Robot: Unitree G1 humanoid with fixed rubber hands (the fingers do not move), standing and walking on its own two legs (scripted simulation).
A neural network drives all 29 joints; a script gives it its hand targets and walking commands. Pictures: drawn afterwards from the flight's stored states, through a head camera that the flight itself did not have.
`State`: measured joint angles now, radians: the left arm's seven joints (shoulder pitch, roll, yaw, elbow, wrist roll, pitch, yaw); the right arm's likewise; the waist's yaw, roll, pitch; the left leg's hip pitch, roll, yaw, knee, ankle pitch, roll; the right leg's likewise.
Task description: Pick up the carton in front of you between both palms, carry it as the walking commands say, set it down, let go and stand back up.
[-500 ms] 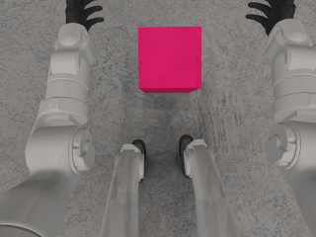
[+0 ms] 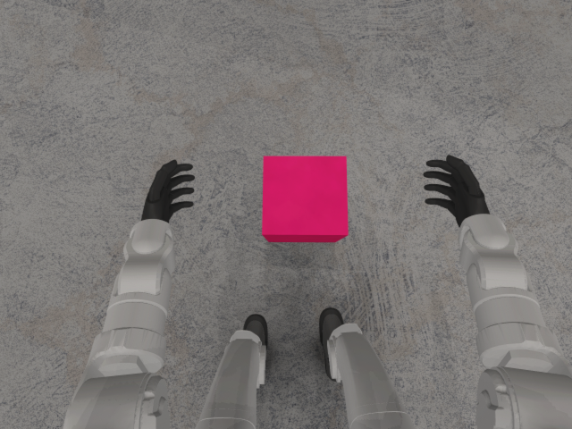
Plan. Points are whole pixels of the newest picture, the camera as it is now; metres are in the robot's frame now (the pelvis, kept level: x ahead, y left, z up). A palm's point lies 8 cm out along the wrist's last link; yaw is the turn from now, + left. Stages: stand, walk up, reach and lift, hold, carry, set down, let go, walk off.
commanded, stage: let go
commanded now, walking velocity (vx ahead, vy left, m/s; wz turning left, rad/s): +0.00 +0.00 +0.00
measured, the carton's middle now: (303, 203) +0.48 -0.03 -0.59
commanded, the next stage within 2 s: stand in 0.94 s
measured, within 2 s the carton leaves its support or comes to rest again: neither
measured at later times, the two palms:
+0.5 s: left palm (70, 356) +0.22 +0.25 -0.01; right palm (514, 353) +0.20 -0.22 -0.01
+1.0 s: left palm (64, 370) +0.20 +0.25 -0.01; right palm (532, 352) +0.20 -0.24 -0.01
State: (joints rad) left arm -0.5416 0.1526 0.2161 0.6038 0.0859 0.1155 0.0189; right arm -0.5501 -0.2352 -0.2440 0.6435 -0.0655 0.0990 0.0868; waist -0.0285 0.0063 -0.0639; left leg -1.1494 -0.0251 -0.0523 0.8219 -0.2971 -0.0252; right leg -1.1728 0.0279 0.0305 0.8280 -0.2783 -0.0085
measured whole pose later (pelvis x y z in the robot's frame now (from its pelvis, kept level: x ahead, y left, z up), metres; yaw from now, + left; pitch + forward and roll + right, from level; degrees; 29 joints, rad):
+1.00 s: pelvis +0.05 +0.01 +0.06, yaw -1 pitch -3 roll +0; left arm 0.21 0.23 0.03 0.52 0.03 0.09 -0.02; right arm 0.20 -0.24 -0.04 0.47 -0.03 0.13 0.02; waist 0.00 0.01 0.06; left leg -0.13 -0.01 -0.05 0.49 -0.31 0.00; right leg -0.14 0.02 0.04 0.48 -0.29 0.00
